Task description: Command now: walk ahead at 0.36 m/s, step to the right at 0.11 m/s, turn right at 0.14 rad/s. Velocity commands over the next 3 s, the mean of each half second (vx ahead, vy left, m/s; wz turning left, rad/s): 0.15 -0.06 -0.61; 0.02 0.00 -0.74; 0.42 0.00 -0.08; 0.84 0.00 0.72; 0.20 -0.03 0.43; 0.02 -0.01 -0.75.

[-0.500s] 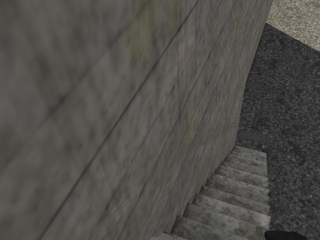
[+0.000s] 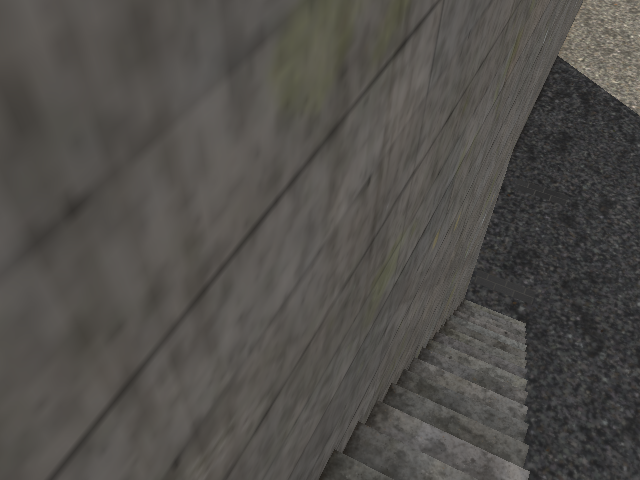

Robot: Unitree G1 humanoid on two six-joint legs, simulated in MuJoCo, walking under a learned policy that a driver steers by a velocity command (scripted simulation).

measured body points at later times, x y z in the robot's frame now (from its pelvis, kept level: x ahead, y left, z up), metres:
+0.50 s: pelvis +0.20 -0.04 -0.34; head +0.26 -0.10 +0.10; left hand +0.28 +0.22 -0.45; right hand +0.33 -0.30 -0.49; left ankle +0.21 +0.10 -0.83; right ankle +0.21 -0.13 -1.04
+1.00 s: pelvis +0.34 -0.01 -0.41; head +0.36 +0.00 +0.04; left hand +0.55 +0.16 -0.53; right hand +0.39 -0.33 -0.49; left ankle +0.47 +0.07 -1.17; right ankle +0.21 -0.13 -1.04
